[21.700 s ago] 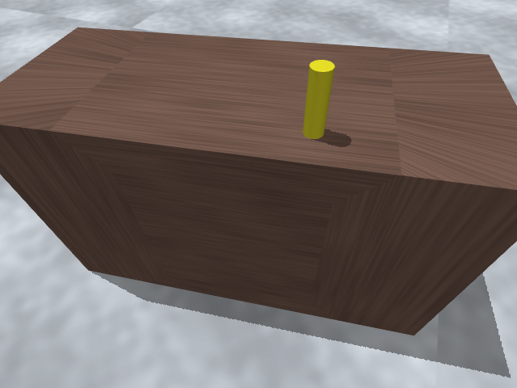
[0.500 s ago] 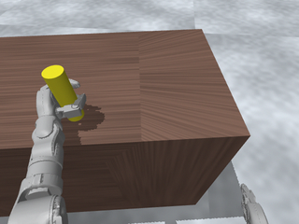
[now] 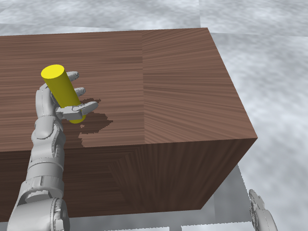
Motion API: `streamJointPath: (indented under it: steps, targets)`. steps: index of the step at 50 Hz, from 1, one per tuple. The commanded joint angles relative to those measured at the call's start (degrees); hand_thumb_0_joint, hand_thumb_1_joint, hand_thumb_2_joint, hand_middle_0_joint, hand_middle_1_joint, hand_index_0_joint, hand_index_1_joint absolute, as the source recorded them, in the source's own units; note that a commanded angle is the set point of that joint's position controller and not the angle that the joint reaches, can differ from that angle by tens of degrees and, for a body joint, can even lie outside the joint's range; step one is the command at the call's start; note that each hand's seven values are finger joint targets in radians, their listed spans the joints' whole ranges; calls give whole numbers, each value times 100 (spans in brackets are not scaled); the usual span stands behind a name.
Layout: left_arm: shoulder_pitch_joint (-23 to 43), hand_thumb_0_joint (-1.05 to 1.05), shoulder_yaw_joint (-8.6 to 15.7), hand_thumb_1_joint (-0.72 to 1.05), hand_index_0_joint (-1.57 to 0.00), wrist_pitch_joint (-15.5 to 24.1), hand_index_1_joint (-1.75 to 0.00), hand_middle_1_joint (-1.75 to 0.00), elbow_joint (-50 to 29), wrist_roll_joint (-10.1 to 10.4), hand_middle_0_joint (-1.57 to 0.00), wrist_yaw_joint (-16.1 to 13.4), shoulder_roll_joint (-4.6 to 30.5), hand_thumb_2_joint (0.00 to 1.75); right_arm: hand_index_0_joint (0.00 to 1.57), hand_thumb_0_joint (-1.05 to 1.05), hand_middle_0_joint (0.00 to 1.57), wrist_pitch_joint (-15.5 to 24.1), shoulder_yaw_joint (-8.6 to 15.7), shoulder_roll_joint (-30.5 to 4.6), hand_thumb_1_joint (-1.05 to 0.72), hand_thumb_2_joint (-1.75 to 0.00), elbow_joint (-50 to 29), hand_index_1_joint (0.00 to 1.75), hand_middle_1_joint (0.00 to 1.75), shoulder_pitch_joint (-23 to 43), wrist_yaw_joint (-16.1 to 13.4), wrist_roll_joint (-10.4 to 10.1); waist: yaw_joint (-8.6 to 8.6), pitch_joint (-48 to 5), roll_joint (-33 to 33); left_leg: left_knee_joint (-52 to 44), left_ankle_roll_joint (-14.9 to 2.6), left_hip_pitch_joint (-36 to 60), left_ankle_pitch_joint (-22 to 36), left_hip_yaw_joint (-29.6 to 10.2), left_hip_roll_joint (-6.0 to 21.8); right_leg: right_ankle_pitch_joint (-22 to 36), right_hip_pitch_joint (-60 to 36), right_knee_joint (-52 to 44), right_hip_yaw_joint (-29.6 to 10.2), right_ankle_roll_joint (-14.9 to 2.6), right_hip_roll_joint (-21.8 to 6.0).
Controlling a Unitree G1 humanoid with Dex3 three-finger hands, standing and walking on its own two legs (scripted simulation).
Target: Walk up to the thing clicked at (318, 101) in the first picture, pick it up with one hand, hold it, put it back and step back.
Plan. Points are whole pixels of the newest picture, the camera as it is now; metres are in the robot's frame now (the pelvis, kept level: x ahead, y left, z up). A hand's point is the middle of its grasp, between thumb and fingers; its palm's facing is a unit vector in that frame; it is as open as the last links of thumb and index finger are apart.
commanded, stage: withdraw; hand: left
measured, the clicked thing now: (66, 97) +0.43 +0.23 +0.13
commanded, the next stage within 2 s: rise in 0.44 s
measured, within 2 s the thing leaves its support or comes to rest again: neither
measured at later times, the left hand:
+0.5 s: hand (17, 63) +0.43 +0.29 +0.23, palm faces +0.31 -0.95 -0.02, open 16.2 cm
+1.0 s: hand out of the picture +0.34 +0.35 +0.25, palm faces +0.55 -0.78 -0.31, open 17.5 cm
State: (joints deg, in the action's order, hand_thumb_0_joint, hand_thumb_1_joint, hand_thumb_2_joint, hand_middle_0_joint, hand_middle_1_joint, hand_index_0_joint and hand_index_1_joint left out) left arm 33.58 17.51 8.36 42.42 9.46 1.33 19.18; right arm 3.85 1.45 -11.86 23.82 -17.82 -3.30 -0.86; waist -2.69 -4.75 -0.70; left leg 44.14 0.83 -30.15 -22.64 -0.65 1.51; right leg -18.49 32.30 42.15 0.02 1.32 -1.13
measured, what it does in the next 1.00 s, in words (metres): stands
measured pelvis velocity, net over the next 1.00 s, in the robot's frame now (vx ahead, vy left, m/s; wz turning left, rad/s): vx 0.00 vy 0.00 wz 0.01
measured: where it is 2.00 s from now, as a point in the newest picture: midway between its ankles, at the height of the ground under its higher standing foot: outside the picture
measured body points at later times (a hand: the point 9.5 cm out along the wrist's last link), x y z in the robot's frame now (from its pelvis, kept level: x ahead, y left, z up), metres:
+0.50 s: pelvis +0.01 +0.00 +0.01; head +0.02 +0.00 +0.46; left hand +0.41 +0.34 +0.23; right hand +0.16 -0.26 -0.05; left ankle -0.01 +0.13 -0.71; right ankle +0.02 -0.14 -0.71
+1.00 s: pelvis +0.00 +0.00 +0.02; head +0.02 -0.01 +0.47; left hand +0.31 +0.39 +0.27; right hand +0.15 -0.23 -0.07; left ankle -0.01 +0.13 -0.71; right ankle +0.02 -0.14 -0.71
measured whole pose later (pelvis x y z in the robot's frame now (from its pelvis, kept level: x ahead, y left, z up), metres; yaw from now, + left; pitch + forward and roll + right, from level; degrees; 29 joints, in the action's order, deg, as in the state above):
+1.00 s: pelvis +0.00 +0.00 +0.02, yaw +0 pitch +3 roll -1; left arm 21.7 28.5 1.0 19.6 2.0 1.7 33.7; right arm 6.9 1.9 -13.2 28.9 -20.3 0.0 -2.2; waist 2.1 -2.8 -3.1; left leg 33.9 0.5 -18.5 -18.5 -0.7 1.1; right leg -14.4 20.2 31.5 0.4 1.6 -1.5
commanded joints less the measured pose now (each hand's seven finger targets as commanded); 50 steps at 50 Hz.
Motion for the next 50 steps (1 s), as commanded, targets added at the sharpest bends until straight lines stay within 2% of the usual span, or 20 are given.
streamJointPath:
  steps: [1, 3, 11, 12, 13, 14, 23, 28, 29, 30, 31, 33, 37, 38, 40, 42, 44, 47, 49, 50]
  targets:
    - [2322, 0, 219, -28, -54, 393, -46, -45, -1386, 6, -54, -26, 1292, 37, 5, 0, 5, 259, 350, -727, 51, -6, -965, 5, 5, 251, -61, -6, -7, -2069, -170, -538, -108, 793, 1818, 134, -116, 1558, -1137, -361, 162, -179, 114]
    - [2422, 0, 164, -31, -50, 386, -42, -41, -1293, -7, -50, -26, 1244, 33, 5, 0, 5, 244, 330, -702, 51, -6, -908, 5, 5, 212, -57, 0, -16, -1938, -229, -537, -87, 760, 1825, 123, -102, 1518, -1017, -358, 174, -191, 127]
    - [2631, 0, 808, -34, -28, 233, -27, -27, -1821, -72, -27, -121, 2159, 26, 5, 0, 5, 178, 579, -970, 54, -5, -1515, 5, 5, 10, -132, -66, 53, -2409, -230, -585, -81, 1016, 2173, 160, -146, 1931, -1636, -403, 131, -169, 93]
    - [2816, 0, 633, -37, -25, 168, -24, -25, -1951, -96, -24, -80, 2050, 23, 5, 0, 5, 173, 471, -818, 54, -5, -1471, 5, 5, -13, -124, -69, 63, -2304, -377, -591, -80, 1008, 2211, 179, -155, 1979, -1606, -431, 121, -165, 91]
    - [2925, 0, 737, -40, -23, 116, -22, -22, -2095, -76, -21, -57, 2195, 21, 5, 0, 5, 178, 344, -688, 54, -5, -1378, 5, 5, -50, -111, -84, 118, -2206, -439, -606, -95, 958, 2155, 199, -172, 1938, -1682, -452, 129, -155, 83]
    - [2756, 0, 926, -42, -22, -4, -20, -21, -1864, -97, -20, -35, 2438, 20, 5, 0, 5, 189, 543, -928, 54, -5, -1379, 5, 5, 22, -138, -99, 108, -2165, -444, -653, -71, 985, 2183, 175, -154, 1908, -1607, -479, 133, -170, 89]
    - [3259, 0, 647, -54, -16, -1161, -11, -12, -753, 11, -14, 806, 2588, 11, 5, 0, 5, 469, 393, -910, 57, -4, -620, 5, 5, 286, -123, -197, -23, -1374, -365, -1002, -102, 1079, 1927, 82, -76, 1513, -1195, -836, 246, -187, 140]
    - [4066, 0, 464, -56, -9, -1580, -7, -6, -1137, 47, -8, 1110, 2590, 6, 5, 0, 5, 655, 141, -772, 52, -6, -921, 5, 5, 508, -139, -200, -62, -1982, -449, -1078, -119, 1585, 2037, 70, -104, 1605, -1313, -926, 288, -182, 140]
    - [3935, 0, 896, -61, -9, -1225, -8, -8, -1824, -634, -8, 796, 4065, 3, 5, 0, 5, 709, 683, -1465, 53, -6, -1311, 5, 5, 480, -116, -139, 138, -2352, -499, -1122, -36, 1841, 2416, 152, -150, 2035, -1693, -952, 297, -149, 85]
    - [3533, 0, 1019, -60, -9, -1162, -7, -8, -1007, -653, -8, 696, 3902, 3, 5, 0, 5, 668, 545, -1315, 52, -6, -841, 5, 5, 58, -67, -107, 80, -1873, -383, -1124, -23, 1581, 2385, 173, -149, 2041, -1668, -960, 312, -151, 101]
    - [3020, 0, 586, -59, -10, -1163, -8, -9, -475, -664, -8, 723, 3170, 3, 5, 0, 5, 622, 56, -777, 53, -6, -386, 5, 5, -142, 46, -109, 138, -1118, -231, -1228, -34, 1251, 2144, 158, -137, 1770, -1478, -1001, 351, -156, 124]
    - [3049, 0, 760, -59, -9, -997, -7, -8, -1187, -694, -8, 628, 3419, 3, 5, 0, 5, 651, 480, -1069, 53, -6, -943, 5, 5, 69, 83, -153, 174, -1548, -220, -1307, -39, 1551, 2170, 127, -100, 1708, -1536, -1028, 351, -170, 115]
    - [2762, 0, 1260, -54, -9, -760, -5, -7, -1470, -818, -7, 452, 3929, 0, 5, 0, 5, 625, 193, -708, 55, -5, -948, 5, 5, -85, 267, -151, 414, -1391, -246, -1401, -95, 1313, 1910, 195, -165, 1497, -1791, -1208, 325, -152, 57]
    - [2249, 0, 1462, -59, -7, -765, -5, -5, -1140, -823, -7, 411, 4049, 2, 5, 0, 5, 598, 458, -991, 53, -6, -949, 5, 5, -237, 249, -158, 362, -1273, -11, -1435, -98, 1302, 1916, 171, -139, 1458, -1779, -1226, 337, -147, 75]
    - [2376, 0, 1431, -56, -7, -630, -4, -4, -1975, -802, -7, 362, 3932, 1, 5, 0, 5, 588, 162, -663, 53, -6, -851, 5, 5, -91, 330, -151, 499, -1405, -401, -1432, -99, 1345, 1949, 218, -180, 1503, -1877, -1260, 291, -159, 36]
    - [1796, 0, 1519, -57, -7, -568, -5, -5, -2026, -809, -7, 273, 3838, 1, 5, 0, 5, 592, 265, -744, 52, -6, -676, 5, 5, 112, 352, -161, 560, -1483, -553, -1451, -51, 1445, 2136, 185, -138, 1547, -1946, -1212, 300, -197, 61]
    - [1787, 0, 1275, -57, -7, -417, -4, -4, -3012, -778, -7, 181, 3421, 1, 5, 0, 6, 652, 41, -510, 52, -6, -832, 5, 5, 442, 371, -155, 550, -1665, -711, -1424, -53, 1658, 2170, 182, -135, 1587, -1961, -1224, 306, -199, 71]
    - [641, 0, 1593, -57, -7, -301, -5, -5, -3798, -724, -7, -67, 3525, 1, 5, 0, 5, 680, 740, -1260, 51, -6, -643, 5, 5, 460, 213, -145, 553, -1663, -624, -1500, -69, 1820, 1940, 200, -148, 1427, -2084, -1346, 289, -190, 80]
    - [182, 0, 1091, -57, -8, -178, -5, -5, -4407, -694, -7, -105, 2737, 1, 5, 0, 5, 679, 281, -756, 51, -7, -444, 5, 5, 353, 236, -141, 495, -1363, -711, -1542, -2, 1934, 2109, 137, -67, 1425, -1929, -1323, 376, -225, 141]
    - [-351, 0, 1198, -56, -8, -129, -5, -5, -4793, -638, -7, -165, 2696, 1, 5, 0, 5, 671, 542, -961, 51, -6, -450, 5, 5, 388, 174, -164, 508, -1274, -666, -1590, 19, 1974, 2190, 121, -48, 1451, -1906, -1318, 397, -230, 164]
